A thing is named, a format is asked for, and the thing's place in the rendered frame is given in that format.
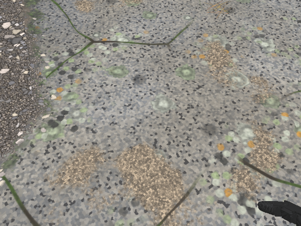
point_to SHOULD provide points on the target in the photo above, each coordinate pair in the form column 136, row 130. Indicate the right robot hand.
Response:
column 287, row 210

